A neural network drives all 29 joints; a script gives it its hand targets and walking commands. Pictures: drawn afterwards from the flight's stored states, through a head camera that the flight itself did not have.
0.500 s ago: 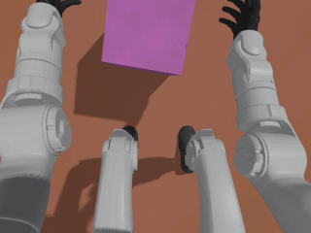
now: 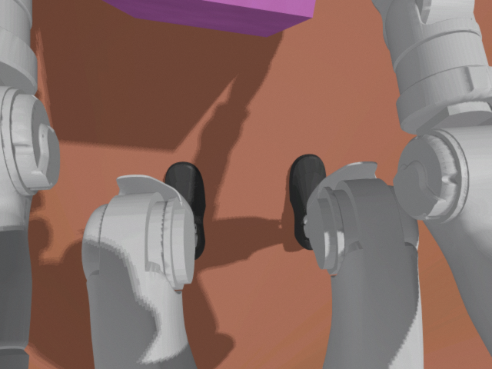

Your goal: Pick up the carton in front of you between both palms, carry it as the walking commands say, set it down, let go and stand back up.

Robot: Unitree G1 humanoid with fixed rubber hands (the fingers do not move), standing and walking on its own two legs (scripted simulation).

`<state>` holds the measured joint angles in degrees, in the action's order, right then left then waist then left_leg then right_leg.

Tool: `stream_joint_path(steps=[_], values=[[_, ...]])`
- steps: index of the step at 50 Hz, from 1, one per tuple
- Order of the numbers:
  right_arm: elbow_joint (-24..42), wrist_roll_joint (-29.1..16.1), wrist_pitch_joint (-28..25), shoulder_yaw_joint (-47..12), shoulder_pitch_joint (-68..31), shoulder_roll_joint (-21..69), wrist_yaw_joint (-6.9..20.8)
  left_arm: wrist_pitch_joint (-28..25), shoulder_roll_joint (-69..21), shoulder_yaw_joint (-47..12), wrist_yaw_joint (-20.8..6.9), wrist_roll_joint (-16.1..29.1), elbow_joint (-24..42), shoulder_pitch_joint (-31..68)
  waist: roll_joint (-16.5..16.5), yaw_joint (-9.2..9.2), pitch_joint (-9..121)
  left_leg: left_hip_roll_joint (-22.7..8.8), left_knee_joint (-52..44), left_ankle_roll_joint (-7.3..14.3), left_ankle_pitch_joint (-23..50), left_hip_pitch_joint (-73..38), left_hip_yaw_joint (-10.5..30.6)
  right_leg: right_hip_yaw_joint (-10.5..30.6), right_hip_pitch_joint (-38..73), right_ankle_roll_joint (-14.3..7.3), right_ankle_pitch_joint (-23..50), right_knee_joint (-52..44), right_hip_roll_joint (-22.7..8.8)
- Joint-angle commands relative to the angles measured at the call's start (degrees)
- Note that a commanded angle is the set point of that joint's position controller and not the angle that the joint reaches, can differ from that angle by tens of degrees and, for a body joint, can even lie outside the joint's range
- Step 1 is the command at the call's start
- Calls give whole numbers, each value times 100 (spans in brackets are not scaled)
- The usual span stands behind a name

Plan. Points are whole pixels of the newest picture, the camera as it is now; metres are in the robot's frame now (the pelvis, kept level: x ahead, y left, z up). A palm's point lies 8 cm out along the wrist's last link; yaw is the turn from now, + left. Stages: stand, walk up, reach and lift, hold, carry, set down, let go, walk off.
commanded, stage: reach and lift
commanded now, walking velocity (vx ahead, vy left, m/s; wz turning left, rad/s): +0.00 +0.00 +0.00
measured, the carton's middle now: out of the picture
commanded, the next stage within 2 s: none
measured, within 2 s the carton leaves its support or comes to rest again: leaves its support in 0.82 s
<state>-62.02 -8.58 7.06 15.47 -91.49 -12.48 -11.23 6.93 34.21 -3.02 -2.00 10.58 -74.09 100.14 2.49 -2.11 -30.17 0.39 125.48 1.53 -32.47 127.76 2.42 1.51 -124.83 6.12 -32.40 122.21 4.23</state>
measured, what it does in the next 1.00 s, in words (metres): stands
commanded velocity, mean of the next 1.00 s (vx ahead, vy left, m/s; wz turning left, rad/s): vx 0.00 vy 0.00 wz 0.00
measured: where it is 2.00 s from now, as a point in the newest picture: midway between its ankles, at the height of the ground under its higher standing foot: (251, 221)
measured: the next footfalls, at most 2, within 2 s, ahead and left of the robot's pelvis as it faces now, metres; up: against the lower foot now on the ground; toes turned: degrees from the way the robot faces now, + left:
none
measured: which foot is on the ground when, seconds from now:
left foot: down 0.00-1.00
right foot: down 0.00-1.00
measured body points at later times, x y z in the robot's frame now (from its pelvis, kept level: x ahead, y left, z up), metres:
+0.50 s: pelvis +0.00 -0.01 +0.00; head +0.39 +0.05 +0.21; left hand +0.60 +0.21 -0.19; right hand +0.58 -0.10 -0.19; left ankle +0.11 +0.11 -0.35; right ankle +0.13 -0.14 -0.35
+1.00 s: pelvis +0.01 -0.01 +0.01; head +0.35 +0.07 +0.29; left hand +0.57 +0.20 -0.12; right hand +0.56 -0.10 -0.11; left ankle +0.11 +0.11 -0.35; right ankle +0.13 -0.15 -0.35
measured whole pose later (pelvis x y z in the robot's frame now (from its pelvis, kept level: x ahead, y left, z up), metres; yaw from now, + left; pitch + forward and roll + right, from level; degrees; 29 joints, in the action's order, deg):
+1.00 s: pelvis +0.01 -0.01 +0.01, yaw +2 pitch +38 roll -5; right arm -39.2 -3.2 17.7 24.1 -72.7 -2.6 -12.4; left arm 20.3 19.5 4.5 3.0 1.3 -52.7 83.4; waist 3.4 -0.4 -13.4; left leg 2.7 122.9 0.0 -32.8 128.4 3.7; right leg 2.9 -124.9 6.6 -34.4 120.5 6.2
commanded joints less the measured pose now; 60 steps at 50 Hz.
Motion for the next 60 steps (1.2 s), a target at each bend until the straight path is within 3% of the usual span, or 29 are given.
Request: stream_joint_path(steps=[1, 6, 12, 17, 21, 24, 25, 27, 30, 32, 36, 39, 44, 46, 48, 50, 55, 57, 60], values=[[763, -104, -208, -77, -1714, -812, -26, -206, 750, -69, 72, 130, 797, 2250, -718, -43, 7697, -118, -876, -196, 2366, -4334, 97, -817, 2818, -167, 2000, -429, -85], [668, -194, -182, -123, -1192, -518, -35, -166, 489, -197, 61, 98, 452, 1752, -866, 24, 7882, -71, -748, -227, 2709, -4753, 42, -889, 2875, -155, 2175, -358, 26], [595, 108, -220, 167, -871, -410, -17, -170, 287, 22, 23, -97, 481, 1476, -844, -57, 7428, -18, -776, -264, 2551, -4026, 29, -775, 2891, -210, 2290, -380, 81], [731, 103, -242, 120, -1130, -359, -79, -180, 208, -82, 38, -18, 706, 1750, -802, -79, 7446, 1, -836, -255, 2199, -3714, -17, -713, 3211, -239, 2231, -431, 86], [777, 25, -182, -72, -1429, 301, -10, -127, -446, -319, -70, 15, 696, 2008, -749, -23, 7092, 38, -909, -225, 1710, -3518, -58, -690, 3400, -274, 1894, -476, 162], [712, 512, -48, 186, -1637, 1345, 217, 14, -1735, -274, -412, -221, 529, 2193, -840, -175, 6580, 126, -899, -255, 1320, -3195, -63, -667, 3597, -338, 1673, -466, 262], [890, 595, 44, -50, -2028, 2588, 471, 84, -3034, -526, -702, -220, 655, 2456, -845, -183, 6407, 219, -895, -201, 1337, -3076, -41, -673, 3551, -383, 1648, -439, 319], [994, 744, 233, -102, -2484, 3973, 987, 250, -4538, -439, -1174, -344, 696, 2341, -839, -102, 6201, 307, -875, -128, 1385, -2967, -87, -706, 3197, -425, 1569, -333, 419], [1158, 828, 416, -141, -2606, 4752, 1412, 397, -5536, -265, -1493, -450, 908, 1960, -710, -8, 6099, 354, -841, -64, 1581, -2796, -158, -767, 2856, -462, 1620, -254, 453], [1196, 784, 483, -190, -2611, 5037, 1558, 467, -5929, -228, -1596, -451, 1059, 1848, -647, 45, 6204, 379, -863, -46, 1723, -2734, -169, -803, 2739, -479, 1717, -208, 449], [1457, 469, 466, -568, -2757, 5403, 1607, 487, -6367, -400, -1585, -324, 1559, 1883, -624, 90, 7037, 395, -832, -45, 2334, -3318, -162, -880, 2673, -488, 2092, -126, 454], [1833, 116, 473, -1027, -2987, 5719, 1571, 490, -6684, -709, -1483, -74, 2290, 2137, -731, 128, 8283, 410, -781, -84, 3071, -4257, -196, -942, 2690, -463, 2440, -139, 459], [2843, -303, 653, -1784, -3278, 6252, 1484, 698, -7246, -1084, -1172, 173, 3821, 2467, -1227, 185, 11304, 477, -791, -185, 4736, -6786, -205, -1065, 2554, -366, 2759, -461, 533], [3323, -339, 789, -2050, -3378, 6404, 1465, 873, -7543, -1138, -1060, 99, 4117, 2294, -1361, 237, 12111, 535, -922, -231, 4976, -7365, -247, -1065, 2482, -335, 2702, -687, 598], [3686, -316, 907, -2241, -3473, 6452, 1462, 1051, -7746, -1073, -988, -72, 4057, 1916, -1265, 343, 12189, 599, -1181, -245, 4543, -7144, -341, -1028, 2656, -318, 2527, -881, 640], [3578, -134, 1009, -2282, -3271, 6565, 1493, 1192, -7968, -843, -992, -315, 3651, 1406, -1081, 392, 11452, 654, -1485, -270, 4026, -6512, -432, -1008, 2610, -268, 2269, -1146, 641], [2651, 891, 1176, -1166, -2530, 6579, 1559, 1329, -8324, -20, -1247, -1041, 2353, 773, -810, -23, 9035, 770, -2302, -310, 1509, -3936, -633, -930, 2718, -353, 1031, -1865, 631], [2347, 1286, 1237, -694, -2297, 6443, 1574, 1358, -8284, 336, -1336, -1299, 2054, 731, -864, -160, 8556, 785, -2555, -278, 992, -3563, -620, -887, 2719, -412, 734, -2145, 613], [2259, 1545, 1275, -408, -2226, 6440, 1626, 1365, -8271, 681, -1394, -1538, 1910, 749, -897, -167, 8614, 801, -2849, -234, 799, -3611, -623, -845, 2914, -450, 647, -2453, 609]])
